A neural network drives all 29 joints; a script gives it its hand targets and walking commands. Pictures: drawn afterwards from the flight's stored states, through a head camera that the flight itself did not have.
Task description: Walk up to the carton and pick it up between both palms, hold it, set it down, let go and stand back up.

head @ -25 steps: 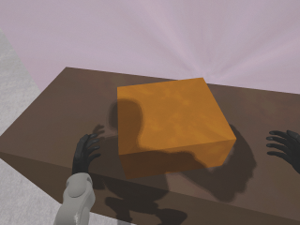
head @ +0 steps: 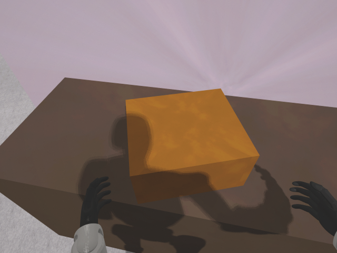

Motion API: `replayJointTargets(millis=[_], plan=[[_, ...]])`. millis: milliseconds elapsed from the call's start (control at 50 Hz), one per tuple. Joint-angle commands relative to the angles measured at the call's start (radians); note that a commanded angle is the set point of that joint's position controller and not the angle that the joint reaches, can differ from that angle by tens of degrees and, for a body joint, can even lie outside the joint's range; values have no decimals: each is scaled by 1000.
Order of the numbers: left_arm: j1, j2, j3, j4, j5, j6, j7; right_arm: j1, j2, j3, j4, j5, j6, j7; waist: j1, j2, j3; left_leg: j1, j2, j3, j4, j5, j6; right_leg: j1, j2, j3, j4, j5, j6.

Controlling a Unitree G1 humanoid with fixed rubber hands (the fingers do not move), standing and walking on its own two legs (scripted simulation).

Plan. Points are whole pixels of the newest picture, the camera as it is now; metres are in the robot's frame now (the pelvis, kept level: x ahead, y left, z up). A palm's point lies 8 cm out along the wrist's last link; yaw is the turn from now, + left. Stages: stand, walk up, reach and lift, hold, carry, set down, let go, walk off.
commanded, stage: set down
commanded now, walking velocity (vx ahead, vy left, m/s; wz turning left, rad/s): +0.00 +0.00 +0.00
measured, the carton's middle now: (182, 141) +0.44 -0.01 -0.02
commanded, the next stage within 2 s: let go in 1.04 s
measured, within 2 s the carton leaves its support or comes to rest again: neither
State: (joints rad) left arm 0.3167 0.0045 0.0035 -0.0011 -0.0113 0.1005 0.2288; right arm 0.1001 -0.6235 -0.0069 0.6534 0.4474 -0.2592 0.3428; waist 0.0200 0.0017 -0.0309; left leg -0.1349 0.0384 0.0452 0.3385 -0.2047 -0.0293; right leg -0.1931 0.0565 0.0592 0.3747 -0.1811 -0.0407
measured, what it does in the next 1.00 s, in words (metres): stands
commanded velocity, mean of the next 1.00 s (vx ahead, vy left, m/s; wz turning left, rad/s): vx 0.00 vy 0.00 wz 0.00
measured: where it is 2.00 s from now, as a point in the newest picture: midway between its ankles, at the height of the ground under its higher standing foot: outside the picture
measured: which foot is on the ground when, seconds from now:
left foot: down 0.00-1.00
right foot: down 0.00-1.00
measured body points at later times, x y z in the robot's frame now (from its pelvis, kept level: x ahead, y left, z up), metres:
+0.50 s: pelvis +0.01 +0.01 +0.00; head +0.00 +0.02 +0.45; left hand +0.19 +0.21 -0.04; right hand +0.21 -0.29 -0.03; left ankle -0.02 +0.14 -0.75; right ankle +0.01 -0.09 -0.75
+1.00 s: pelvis +0.00 +0.02 +0.00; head -0.01 +0.04 +0.45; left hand +0.17 +0.24 -0.07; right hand +0.21 -0.28 -0.03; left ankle -0.02 +0.14 -0.75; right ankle +0.01 -0.09 -0.75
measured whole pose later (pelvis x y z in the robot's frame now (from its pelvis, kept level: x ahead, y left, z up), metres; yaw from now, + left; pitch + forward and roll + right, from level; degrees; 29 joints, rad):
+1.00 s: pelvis +0.00 +0.02 +0.00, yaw +1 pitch -3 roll -1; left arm 0.26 0.10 0.04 0.37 0.08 0.16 0.10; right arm 0.11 -0.39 -0.11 0.75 0.15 -0.22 0.16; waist 0.03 -0.03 0.01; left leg -0.09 0.03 0.02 0.38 -0.24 -0.01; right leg -0.10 0.04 0.03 0.32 -0.17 -0.02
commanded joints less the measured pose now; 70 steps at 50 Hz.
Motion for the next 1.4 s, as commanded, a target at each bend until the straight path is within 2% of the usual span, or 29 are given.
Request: replayJointTargets(millis=[0, 80, 140, 180, 240, 280, 320, 400, 420, 460, 480, 500, 600, 620, 640, 720, 740, 780, 800, 820, 860, 880, 920, 1000, 1060, 1120, 1180, 1300, 1380], plan=[[-77, 24, 6, -100, 11, -28, 1, -119, -210, -76, -72, -10, -39, -8, 4, -126, -47, 106, -40, -17, -20, 38, 36, -68, -19, 1, -93, 131, -12], [-47, 11, -6, -130, 16, -36, 5, -104, -198, -59, -114, -8, -46, -12, 24, -118, -75, 97, -37, -10, -13, 42, 22, -54, -21, -3, -90, 138, -14], [-57, 25, 6, -35, 27, -22, -17, -74, -143, -49, -42, -49, -29, -29, 6, -137, -14, 87, -44, -7, -14, 6, 30, -73, -32, 4, -105, 99, -8], [-65, 19, -11, -96, 21, -46, -2, -93, -146, -53, -74, -36, -51, -31, 15, -118, -59, 109, -40, -14, -8, 49, 23, -67, -21, -18, -95, 128, -16], [-52, 25, -9, 65, 38, -6, -31, -51, -96, -46, 48, -70, -21, -45, -9, -111, -2, 107, -45, -2, -1, 28, 28, -73, -32, -6, -112, 114, -14], [-66, 32, -5, -61, 27, -32, -19, -91, -120, -78, -44, -84, -48, -47, 27, -110, -52, 118, -40, -6, -1, 63, 21, -59, -21, -33, -101, 111, -12], [-44, 25, -13, 57, 37, -23, -28, -19, -67, -58, 54, -102, -36, -54, 1, -104, -18, 122, -44, -5, 12, 91, 18, -82, -24, -35, -101, 162, -16], [-52, 30, 0, -30, 49, -39, -21, -55, -101, -79, 17, -92, -65, -59, 22, -65, -98, 172, -39, -10, 43, 224, -7, -61, -13, -62, -85, 246, -17], [-40, 26, -3, 103, 50, -12, -41, -25, -71, -74, 121, -111, -41, -64, -5, -66, -40, 151, -43, -9, 53, 188, -8, -89, -15, -52, -95, 210, -12], [-47, 31, 0, 87, 48, -8, -54, -44, -30, -62, 61, -136, -43, -74, 30, -105, -36, 128, -44, 5, 49, 159, 0, -72, -15, -55, -107, 183, -10], [-68, 27, -4, -34, 34, -38, -29, -79, -69, -76, -4, -115, -67, -60, 44, -81, -102, 150, -38, -6, 52, 201, -8, -74, -6, -76, -84, 189, -13], [-74, 36, -9, 72, 42, -30, -40, -16, -27, -69, 97, -127, -52, -70, 9, -59, -54, 148, -40, 2, 51, 177, 0, -92, -10, -60, -91, 183, -14], [-89, 46, 2, 93, 56, 3, -60, -50, 16, -67, 73, -160, -17, -85, 25, -48, -36, 125, -45, 10, 44, 152, -11, -60, -18, -56, -110, 152, -17], [-58, 60, 12, 165, 64, 18, -75, 6, 32, -80, 150, -183, 3, -93, 3, -40, 4, 120, -43, 18, 44, 123, -12, -68, -25, -51, -114, 142, -15], [-70, 64, 17, 78, 63, 6, -66, -30, 28, -72, 65, -183, -11, -88, 29, -46, -50, 132, -38, 8, 44, 162, -17, -44, -15, -73, -107, 153, -18], [-68, 72, 17, 186, 78, 20, -88, -22, 63, -68, 122, -210, 10, -107, 20, -24, 12, 126, -43, 14, 36, 142, -17, -32, -20, -59, -117, 130, -19], [-93, 78, 24, 135, 79, 17, -82, -32, 57, -76, 84, -215, 9, -106, 27, -9, -9, 135, -38, 7, 29, 163, -19, -37, -18, -70, -112, 132, -26], [-57, 98, 35, 286, 102, 52, -115, 20, 106, -66, 180, -261, 49, -126, 7, -27, 84, 113, -45, 18, 15, 89, -15, -41, -33, -57, -135, 95, -27], [-103, 101, 47, 169, 99, 36, -106, -26, 98, -76, 62, -263, 37, -128, 30, -20, 20, 125, -42, 12, 16, 119, -17, -18, -23, -65, -129, 91, -26], [-112, 100, 36, 158, 90, 28, -98, -27, 88, -83, 74, -262, 35, -127, 24, -7, 12, 118, -37, 2, 15, 110, -23, -27, -17, -71, -118, 83, -30], [-133, 102, 29, 172, 89, 20, -99, 1, 128, -83, 65, -271, 39, -135, 20, 21, 3, 113, -34, 3, 13, 130, -24, -11, -19, -65, -115, 109, -36], [-113, 103, 28, 279, 99, 33, -115, 20, 154, -66, 130, -304, 57, -146, 5, 13, 55, 103, -41, 10, 4, 101, -21, -16, -23, -59, -133, 92, -37], [-136, 119, 38, 211, 98, 22, -114, -16, 145, -71, 49, -296, 51, -149, 29, 32, 21, 94, -37, 1, 4, 127, -23, 25, -18, -69, -124, 91, -38], [-138, 130, 40, 267, 92, 29, -130, 7, 167, -74, 34, -337, 72, -166, 26, 19, 55, 78, -36, 10, -11, 93, -21, 13, -20, -58, -135, 58, -34], [-150, 151, 43, 343, 107, 33, -151, 41, 205, -62, 90, -374, 101, -184, -6, 26, 85, 76, -41, 19, -18, 79, -27, 26, -25, -51, -145, 57, -33], [-171, 160, 47, 275, 94, 7, -148, 21, 210, -72, 11, -369, 88, -190, 10, 32, 55, 71, -40, 19, -14, 113, -26, 43, -20, -58, -133, 60, -25], [-149, 189, 57, 381, 113, 22, -169, 57, 251, -52, 76, -397, 107, -204, -1, 25, 89, 65, -52, 29, -13, 97, -20, 57, -30, -49, -149, 64, -26], [-182, 203, 60, 363, 117, 7, -178, 48, 270, -46, 34, -417, 104, -220, -17, 46, 68, 84, -51, 27, -10, 95, -20, 53, -34, -58, -148, 55, -18], [-164, 207, 61, 372, 118, -3, -181, 55, 282, -27, 37, -414, 95, -229, 1, 41, 58, 95, -52, 26, -1, 149, -25, 68, -32, -62, -149, 93, -14]])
